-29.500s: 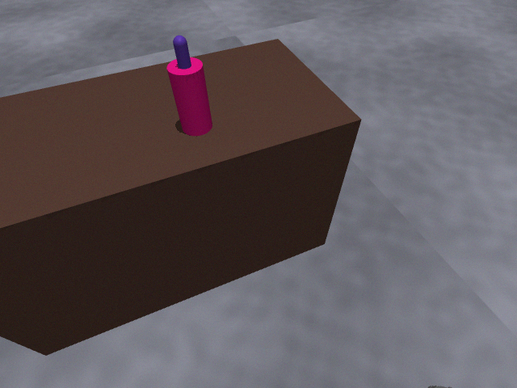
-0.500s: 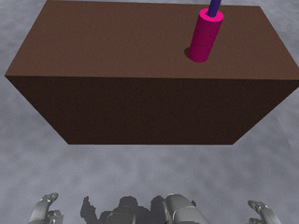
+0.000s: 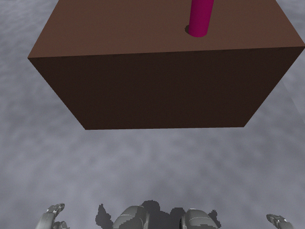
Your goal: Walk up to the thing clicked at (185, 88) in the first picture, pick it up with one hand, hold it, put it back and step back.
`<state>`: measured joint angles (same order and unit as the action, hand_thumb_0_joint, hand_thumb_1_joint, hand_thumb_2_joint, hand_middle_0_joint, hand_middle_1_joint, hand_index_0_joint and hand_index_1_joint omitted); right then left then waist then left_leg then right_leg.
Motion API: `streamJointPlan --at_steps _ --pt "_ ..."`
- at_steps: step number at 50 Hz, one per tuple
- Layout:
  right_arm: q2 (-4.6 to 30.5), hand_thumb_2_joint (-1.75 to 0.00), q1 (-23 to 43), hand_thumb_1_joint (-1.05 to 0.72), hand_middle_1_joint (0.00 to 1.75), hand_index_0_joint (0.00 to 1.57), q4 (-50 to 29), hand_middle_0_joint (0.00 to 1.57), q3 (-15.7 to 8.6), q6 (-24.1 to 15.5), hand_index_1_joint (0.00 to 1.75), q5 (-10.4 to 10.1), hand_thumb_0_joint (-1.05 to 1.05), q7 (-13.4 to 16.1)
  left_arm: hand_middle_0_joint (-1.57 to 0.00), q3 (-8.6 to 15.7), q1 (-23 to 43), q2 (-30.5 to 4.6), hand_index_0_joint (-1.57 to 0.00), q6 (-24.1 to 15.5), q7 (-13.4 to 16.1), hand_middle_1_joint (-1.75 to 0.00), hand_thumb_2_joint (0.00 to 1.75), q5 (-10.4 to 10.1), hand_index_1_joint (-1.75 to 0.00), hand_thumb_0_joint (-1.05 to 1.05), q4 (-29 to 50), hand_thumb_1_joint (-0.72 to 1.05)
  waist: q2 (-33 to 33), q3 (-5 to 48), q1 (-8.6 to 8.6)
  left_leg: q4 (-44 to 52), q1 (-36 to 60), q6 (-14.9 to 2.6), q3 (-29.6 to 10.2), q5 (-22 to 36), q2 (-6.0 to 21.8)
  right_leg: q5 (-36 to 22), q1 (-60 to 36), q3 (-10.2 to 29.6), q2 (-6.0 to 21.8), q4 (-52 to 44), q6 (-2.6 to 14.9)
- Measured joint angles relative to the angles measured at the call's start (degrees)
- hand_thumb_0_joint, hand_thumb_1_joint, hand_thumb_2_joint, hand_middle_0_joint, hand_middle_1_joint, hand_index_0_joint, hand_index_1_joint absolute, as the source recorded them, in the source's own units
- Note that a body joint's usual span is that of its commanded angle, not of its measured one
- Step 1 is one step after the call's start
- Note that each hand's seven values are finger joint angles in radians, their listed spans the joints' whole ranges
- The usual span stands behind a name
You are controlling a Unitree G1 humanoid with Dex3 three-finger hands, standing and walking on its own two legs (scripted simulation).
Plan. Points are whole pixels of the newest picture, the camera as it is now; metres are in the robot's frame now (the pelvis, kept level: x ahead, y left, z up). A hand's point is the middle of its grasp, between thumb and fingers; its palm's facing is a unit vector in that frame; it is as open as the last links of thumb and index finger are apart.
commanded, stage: step back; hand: right
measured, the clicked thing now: (202, 3) +0.88 -0.17 +0.07
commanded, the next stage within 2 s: stand in 1.60 s
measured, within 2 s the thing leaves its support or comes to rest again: neither
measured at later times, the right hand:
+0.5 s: hand out of the picture -0.04 -0.28 -0.15, palm faces +0.00 +0.93 -0.37, open 7.4 cm
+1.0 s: hand out of the picture -0.17 -0.26 -0.15, palm faces -0.04 +0.93 -0.35, open 7.4 cm
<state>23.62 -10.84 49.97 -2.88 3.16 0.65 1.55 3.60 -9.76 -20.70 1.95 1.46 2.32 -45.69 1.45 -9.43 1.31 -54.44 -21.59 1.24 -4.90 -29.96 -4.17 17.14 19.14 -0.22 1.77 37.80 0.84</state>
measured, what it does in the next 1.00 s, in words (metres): walks backwards: left foot, then right foot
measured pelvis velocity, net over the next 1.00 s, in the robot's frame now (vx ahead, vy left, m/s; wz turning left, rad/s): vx -0.24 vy -0.01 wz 0.02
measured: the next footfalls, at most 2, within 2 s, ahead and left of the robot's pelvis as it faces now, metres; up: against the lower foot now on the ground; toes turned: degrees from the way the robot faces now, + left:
left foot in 0.08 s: +0.00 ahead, +0.13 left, +0.00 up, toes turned +0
right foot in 0.40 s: -0.17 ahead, -0.12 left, +0.00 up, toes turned +1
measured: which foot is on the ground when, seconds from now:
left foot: up 0.00-0.06, down 0.08-0.42, up 0.44-0.72, down 0.74-1.00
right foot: down 0.00-0.10, up 0.12-0.38, down 0.40-1.00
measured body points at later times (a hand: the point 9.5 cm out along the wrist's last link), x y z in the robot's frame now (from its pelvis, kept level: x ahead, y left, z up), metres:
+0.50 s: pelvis -0.18 -0.02 +0.00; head -0.13 -0.04 +0.44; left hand -0.11 +0.30 -0.11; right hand -0.04 -0.33 -0.12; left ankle -0.09 +0.13 -0.69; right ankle -0.20 -0.12 -0.73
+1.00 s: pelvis -0.24 -0.01 +0.00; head -0.24 -0.01 +0.45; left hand -0.20 +0.32 -0.12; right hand -0.17 -0.31 -0.12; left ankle -0.25 +0.13 -0.72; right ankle -0.21 -0.12 -0.73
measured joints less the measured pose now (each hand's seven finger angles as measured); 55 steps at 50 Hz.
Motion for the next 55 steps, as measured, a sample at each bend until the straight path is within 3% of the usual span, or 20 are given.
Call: streamJointPlan --at_steps 3,5,6,8,10,12,15,18,20,22,25,27,29,32,36,39,42,47,51,55 --pt "-0.4 -0.90 -0.3 -0.91 0.30 0.20 0.3 0.20 0.0 -0.4 0.30 0.3 0.01 -0.5 -0.21 -0.2 2.1 -1.0 -0.21 0.3 0.1 -0.30 0.90 -0.5 -0.30 0.01 1.3 0.90 -0.8 -0.7 -0.39 12.3 5.3 -0.78 2.6 4.1 1.8 -0.3 2.8 -1.2 1.1 2.7 -0.63" --pt "-1.4 -0.90 0.4 -0.91 0.30 0.20 0.7 0.20 -0.2 -0.7 0.30 0.8 0.01 -0.7 -0.21 -0.3 3.6 -2.0 -0.20 0.8 0.0 -0.30 0.90 -1.0 -0.30 0.01 1.3 0.90 -3.2 -1.9 -0.23 16.6 6.8 -1.78 4.1 9.9 0.7 -0.5 4.6 -0.1 2.6 5.3 -0.88" --pt "-1.7 -0.90 0.7 -0.91 0.30 0.20 0.7 0.20 0.0 -0.6 0.30 0.9 0.01 -1.0 -0.21 -0.2 3.9 -2.1 -0.20 1.2 0.1 -0.30 0.90 -1.2 -0.30 0.01 0.9 0.90 -3.7 -2.1 -0.06 16.0 6.3 -2.14 4.6 10.1 0.6 3.8 5.6 1.5 1.8 7.6 -0.60" --pt "-2.1 -0.90 1.1 -0.91 0.30 0.20 0.5 0.20 0.4 -0.8 0.30 1.2 0.01 -1.6 -0.21 0.0 4.1 -1.9 -0.20 1.9 0.3 -0.30 0.90 -1.3 -0.30 0.01 -0.4 0.90 -2.9 -1.8 -0.85 15.7 5.2 -2.55 3.9 10.7 2.0 12.3 7.5 4.6 -2.6 17.1 -0.35" --pt "-2.7 -0.90 1.4 -0.90 0.30 0.20 0.4 0.20 0.8 -0.9 0.30 1.4 0.01 -1.5 -0.21 0.3 3.8 -2.2 -0.20 2.1 0.3 -0.30 0.90 -1.7 -0.30 0.01 -1.4 0.90 -2.9 -0.8 -1.03 17.4 4.8 -2.46 3.8 12.6 3.1 13.8 8.7 7.1 -6.1 26.3 -0.05" --pt "-3.0 -0.90 2.0 -0.90 0.30 0.21 0.1 0.20 1.0 -0.8 0.30 1.5 0.01 -1.3 -0.21 0.5 3.0 -2.3 -0.20 1.8 0.1 -0.30 0.90 -1.9 -0.30 0.01 -1.9 0.90 -2.8 0.0 -0.71 19.1 4.1 -2.40 4.0 14.6 4.1 13.2 8.0 7.3 -7.3 30.1 -0.39" --pt "-2.6 -0.90 3.5 -0.90 0.30 0.21 -1.1 0.20 0.8 -0.7 0.30 1.7 0.01 -1.3 -0.21 0.4 1.7 -2.2 -0.20 1.3 -0.4 -0.30 0.90 -1.6 -0.30 0.01 -2.5 0.90 -2.3 0.2 -0.16 20.3 2.4 -2.29 4.7 16.9 5.4 13.1 3.7 6.1 -6.5 25.7 -1.57" --pt "-1.8 -0.90 5.2 -0.90 0.30 0.21 -2.6 0.20 0.6 -0.7 0.30 1.6 0.01 -1.3 -0.21 0.1 0.5 -1.9 -0.20 0.9 -0.8 -0.30 0.90 -1.3 -0.30 0.01 -3.4 0.90 -1.6 0.1 0.34 19.8 -0.1 -1.57 5.6 18.7 6.5 12.2 -2.2 4.1 -4.3 13.3 -1.96" --pt "-1.1 -0.90 6.2 -0.90 0.30 0.21 -3.2 0.20 0.6 -0.3 0.30 1.1 0.01 -1.5 -0.21 -0.1 -0.4 -1.7 -0.20 0.2 -0.9 -0.30 0.90 -1.1 -0.30 0.01 -4.3 0.90 -1.0 0.3 0.80 18.1 -2.4 -0.76 6.2 19.2 7.3 7.3 -7.0 2.6 -3.1 1.6 -1.33" --pt "0.1 -0.90 7.3 -0.90 0.30 0.20 -2.7 0.20 0.2 0.3 0.30 0.6 0.01 -1.4 -0.21 -0.1 -0.6 -0.2 -0.20 -0.3 -0.8 -0.30 0.90 -0.4 -0.30 0.01 -5.7 0.90 2.4 -0.4 0.36 15.3 -4.4 -0.88 3.6 17.4 8.5 6.6 -7.9 0.9 -5.0 -1.2 0.02" --pt "-0.4 -0.90 6.2 -0.90 0.30 0.20 -1.3 0.20 -0.1 1.4 0.30 0.1 0.01 -0.7 -0.21 -0.6 -2.6 0.2 -0.20 -0.4 -1.1 -0.30 0.90 0.1 -0.30 0.01 -5.9 0.90 1.1 1.1 1.67 1.2 -7.9 -0.78 -1.8 4.1 1.9 5.1 -5.3 2.1 -3.5 0.5 0.88" --pt "-0.3 -0.90 4.8 -0.91 0.30 0.20 -0.8 0.20 0.0 1.1 0.30 -0.4 0.01 -0.6 -0.21 -0.7 -3.2 0.5 -0.21 -0.3 -0.8 -0.30 0.90 0.1 -0.30 0.01 -6.3 0.90 0.8 1.7 1.52 -7.2 -8.8 -0.64 -3.5 3.5 -1.2 3.6 -4.7 2.0 -2.3 -0.5 0.81" --pt "-0.1 -0.90 3.2 -0.91 0.30 0.20 -0.2 0.20 0.0 0.7 0.30 -0.3 0.01 -0.6 -0.21 -0.5 -3.3 0.5 -0.21 -0.5 -0.6 -0.30 0.90 0.3 -0.30 0.01 -6.2 0.90 0.8 2.1 1.22 -10.2 -7.7 -0.17 -3.2 3.8 -1.8 2.5 -3.9 1.5 -1.6 -0.9 0.73" --pt "0.1 -0.90 0.8 -0.91 0.30 0.20 1.4 0.20 -0.1 0.5 0.30 0.3 0.01 -0.8 -0.21 -0.2 -2.8 0.1 -0.21 -1.3 -0.6 -0.30 0.90 0.5 -0.30 0.01 -5.3 0.90 1.1 2.7 0.97 -5.9 -3.2 0.49 -1.7 2.8 -0.3 1.6 -2.8 -0.2 -0.9 -0.7 0.69" --pt "-0.2 -0.90 -1.3 -0.91 0.30 0.20 4.3 0.20 -0.3 0.2 0.30 1.0 0.01 -1.7 -0.21 0.2 -1.9 -0.9 -0.21 -1.9 -0.9 -0.30 0.90 0.6 -0.30 0.01 -4.6 0.90 0.6 3.5 0.77 9.2 4.7 -0.12 1.4 -0.2 2.6 1.5 -1.2 -2.4 0.6 0.8 0.37" --pt "-1.5 -0.90 -1.8 -0.91 0.30 0.20 6.2 0.20 -0.8 -1.2 0.30 1.4 0.01 -2.1 -0.21 0.2 -1.5 -2.2 -0.21 -1.3 -1.1 -0.30 0.90 0.2 -0.30 0.01 -5.4 0.90 -2.4 3.4 0.97 19.9 9.6 -1.22 4.0 10.2 1.6 3.4 0.0 -1.1 2.7 3.7 -0.16" --pt "-2.5 -0.90 -2.6 -0.91 0.30 0.20 6.6 0.20 -0.4 -2.5 0.30 1.8 0.01 -2.4 -0.21 0.1 -2.5 -2.4 -0.20 -0.6 -1.5 -0.30 0.90 -0.4 -0.30 0.01 -8.1 0.90 -2.8 5.4 -0.12 20.6 9.4 -2.55 4.2 10.7 1.9 9.5 1.9 1.6 0.3 8.6 -0.10" --pt "-3.6 -0.90 -2.0 -0.90 0.30 0.20 6.7 0.20 0.4 -3.3 0.30 2.1 0.01 -2.5 -0.21 0.2 -3.7 -2.8 -0.20 -1.6 -2.6 -0.30 0.90 -1.1 -0.30 0.01 -10.7 0.90 -3.3 6.3 -0.74 22.3 10.4 -1.67 4.8 11.8 3.3 7.3 -0.9 1.3 -0.5 3.4 -0.38" --pt "-2.8 -0.90 -1.1 -0.90 0.30 0.20 6.7 0.20 0.2 -2.4 0.30 1.5 0.01 -2.4 -0.21 0.1 -3.4 -0.9 -0.20 -2.9 -2.2 -0.30 0.90 -0.4 -0.30 0.01 -12.3 0.90 0.0 6.1 -0.66 17.3 8.9 -1.25 2.9 7.8 5.7 -1.8 -4.9 -0.7 -3.1 -4.4 0.01" --pt "-2.3 -0.90 -0.6 -0.90 0.30 0.20 7.3 0.20 0.1 -2.5 0.30 1.0 0.01 -2.1 -0.21 -0.6 -2.9 0.5 -0.20 -4.0 -2.0 -0.30 0.90 -0.1 -0.30 0.01 -12.0 0.90 0.1 6.3 0.64 10.0 5.3 -1.55 1.4 1.8 3.3 -1.0 -4.9 -0.6 -2.3 -4.5 0.52"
